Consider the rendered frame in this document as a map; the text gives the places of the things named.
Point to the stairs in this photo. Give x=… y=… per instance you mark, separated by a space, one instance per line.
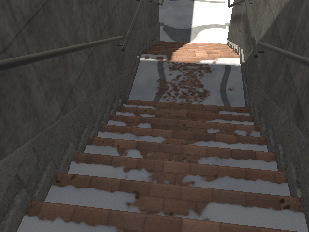
x=160 y=166
x=209 y=48

